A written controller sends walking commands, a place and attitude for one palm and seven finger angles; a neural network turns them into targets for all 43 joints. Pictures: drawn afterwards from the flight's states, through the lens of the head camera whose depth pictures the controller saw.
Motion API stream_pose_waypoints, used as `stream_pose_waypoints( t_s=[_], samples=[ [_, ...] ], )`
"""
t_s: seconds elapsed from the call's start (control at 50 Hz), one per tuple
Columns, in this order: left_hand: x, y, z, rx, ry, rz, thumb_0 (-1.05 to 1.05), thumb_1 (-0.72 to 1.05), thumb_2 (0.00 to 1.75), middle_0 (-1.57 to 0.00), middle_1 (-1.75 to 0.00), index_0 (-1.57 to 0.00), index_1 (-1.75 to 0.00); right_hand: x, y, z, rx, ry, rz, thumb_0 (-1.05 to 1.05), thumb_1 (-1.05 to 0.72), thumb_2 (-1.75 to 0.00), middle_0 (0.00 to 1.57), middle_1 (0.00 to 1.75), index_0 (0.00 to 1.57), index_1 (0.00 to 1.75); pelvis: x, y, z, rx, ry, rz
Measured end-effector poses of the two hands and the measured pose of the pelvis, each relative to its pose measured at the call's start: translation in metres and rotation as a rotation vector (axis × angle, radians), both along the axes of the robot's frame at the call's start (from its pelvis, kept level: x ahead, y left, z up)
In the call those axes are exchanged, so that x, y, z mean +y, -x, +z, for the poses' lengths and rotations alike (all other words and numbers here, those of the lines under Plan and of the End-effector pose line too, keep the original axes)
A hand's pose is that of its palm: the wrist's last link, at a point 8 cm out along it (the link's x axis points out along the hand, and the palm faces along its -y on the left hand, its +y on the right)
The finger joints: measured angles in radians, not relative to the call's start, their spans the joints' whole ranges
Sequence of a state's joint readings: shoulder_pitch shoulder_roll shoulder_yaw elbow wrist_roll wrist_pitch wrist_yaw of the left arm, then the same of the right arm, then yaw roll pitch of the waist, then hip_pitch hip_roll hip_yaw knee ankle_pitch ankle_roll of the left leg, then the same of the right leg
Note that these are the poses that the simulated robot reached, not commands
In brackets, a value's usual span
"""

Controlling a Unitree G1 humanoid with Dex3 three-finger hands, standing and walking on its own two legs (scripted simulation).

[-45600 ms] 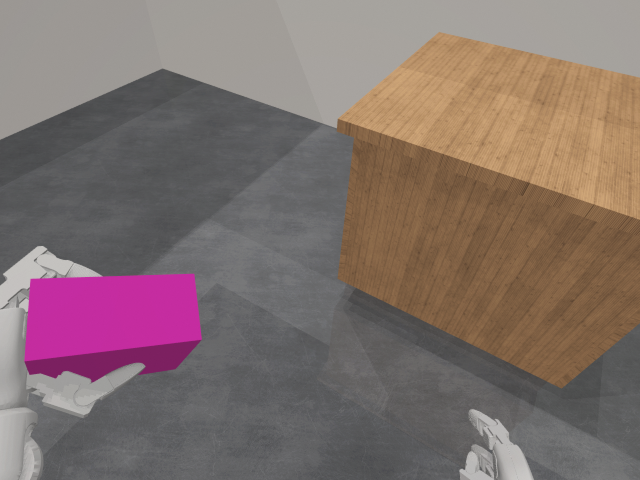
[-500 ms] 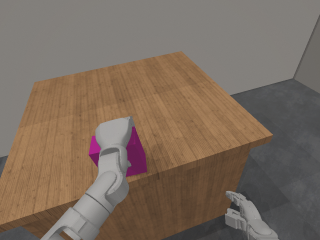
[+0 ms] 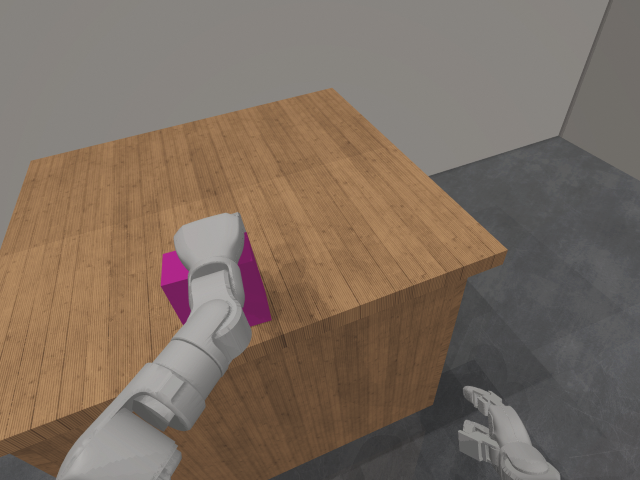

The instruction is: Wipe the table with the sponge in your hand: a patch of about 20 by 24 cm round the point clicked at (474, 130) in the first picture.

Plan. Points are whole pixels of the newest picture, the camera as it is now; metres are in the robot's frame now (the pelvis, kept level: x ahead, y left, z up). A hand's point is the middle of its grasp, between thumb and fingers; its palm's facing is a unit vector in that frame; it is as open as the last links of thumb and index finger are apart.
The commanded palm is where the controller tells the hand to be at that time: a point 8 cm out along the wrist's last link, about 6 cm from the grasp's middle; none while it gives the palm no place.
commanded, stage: wipe forward along the third lane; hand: left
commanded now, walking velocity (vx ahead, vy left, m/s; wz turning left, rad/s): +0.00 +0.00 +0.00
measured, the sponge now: (223, 298) +0.36 +0.19 +0.03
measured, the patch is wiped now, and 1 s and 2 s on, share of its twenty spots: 0.85 1.00 1.00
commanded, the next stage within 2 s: wipe back along the third lane in 1.34 s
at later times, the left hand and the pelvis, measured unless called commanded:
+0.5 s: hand (222, 249) +0.41 +0.19 +0.09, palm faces -0.04 -0.02 -1.00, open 10.4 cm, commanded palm +0.39 +0.19 +0.12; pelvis +0.00 -0.01 +0.00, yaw -1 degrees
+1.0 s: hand (211, 225) +0.46 +0.22 +0.09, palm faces -0.05 -0.02 -1.00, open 10.4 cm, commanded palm +0.44 +0.23 +0.12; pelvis +0.01 +0.00 +0.00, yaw -1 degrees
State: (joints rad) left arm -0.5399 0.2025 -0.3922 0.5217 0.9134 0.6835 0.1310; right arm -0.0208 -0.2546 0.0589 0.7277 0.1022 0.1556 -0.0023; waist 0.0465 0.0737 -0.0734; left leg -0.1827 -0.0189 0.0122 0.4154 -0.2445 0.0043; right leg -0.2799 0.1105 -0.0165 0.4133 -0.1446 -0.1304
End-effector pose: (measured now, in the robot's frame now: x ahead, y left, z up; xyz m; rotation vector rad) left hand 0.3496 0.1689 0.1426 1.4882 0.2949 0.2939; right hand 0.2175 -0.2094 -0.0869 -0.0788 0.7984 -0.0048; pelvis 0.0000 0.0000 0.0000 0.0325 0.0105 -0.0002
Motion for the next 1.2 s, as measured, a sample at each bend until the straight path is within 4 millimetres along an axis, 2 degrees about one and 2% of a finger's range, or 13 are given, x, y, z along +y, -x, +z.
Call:
stream_pose_waypoints(
  t_s=[0.22,0.36,0.64,0.8,1.0,1.2],
  samples=[
    [0.006,-0.019,-0.002,0.02,-0.014,0.008,-0.01,-0.53,1.05,-0.68,-1.35,-0.72,-1.29,-0.036,0.036,-0.018,0.092,0.053,-0.093,0.01,-0.91,-0.9,0.2,0.3,0.2,0.3,-0.008,-0.001,-0.001,0.043,-0.003,-0.017],
    [0.01,-0.031,-0.002,0.031,-0.026,0.014,0.0,-0.53,1.05,-0.68,-1.35,-0.72,-1.29,-0.048,0.052,-0.025,0.12,0.073,-0.129,0.01,-0.91,-0.9,0.2,0.3,0.2,0.3,-0.011,0.0,-0.002,0.061,-0.005,-0.019],
    [0.019,-0.054,0.0,0.057,-0.039,0.02,0.0,-0.53,1.05,-0.69,-1.35,-0.72,-1.29,-0.047,0.068,-0.033,0.149,0.075,-0.143,0.01,-0.91,-0.9,0.2,0.3,0.2,0.3,-0.014,0.004,-0.003,0.096,-0.007,-0.013],
    [0.03,-0.075,0.001,0.074,-0.048,0.025,0.01,-0.54,1.05,-0.69,-1.35,-0.72,-1.29,-0.053,0.088,-0.04,0.204,0.095,-0.17,0.01,-0.91,-0.9,0.2,0.3,0.2,0.3,-0.012,0.002,-0.004,0.127,-0.004,-0.012],
    [0.045,-0.093,0.0,0.066,-0.037,0.019,0.01,-0.54,1.05,-0.69,-1.35,-0.72,-1.29,-0.057,0.114,-0.044,0.282,0.122,-0.21,0.01,-0.91,-0.9,0.2,0.3,0.2,0.3,-0.003,-0.005,-0.004,0.155,0.006,-0.021],
    [0.06,-0.104,0.0,0.072,-0.036,0.016,0.01,-0.53,1.05,-0.69,-1.35,-0.72,-1.3,-0.044,0.119,-0.04,0.3,0.136,-0.218,0.01,-0.91,-0.9,0.2,0.3,0.2,0.3,0.013,-0.008,-0.003,0.169,0.017,-0.018]
  ],
)
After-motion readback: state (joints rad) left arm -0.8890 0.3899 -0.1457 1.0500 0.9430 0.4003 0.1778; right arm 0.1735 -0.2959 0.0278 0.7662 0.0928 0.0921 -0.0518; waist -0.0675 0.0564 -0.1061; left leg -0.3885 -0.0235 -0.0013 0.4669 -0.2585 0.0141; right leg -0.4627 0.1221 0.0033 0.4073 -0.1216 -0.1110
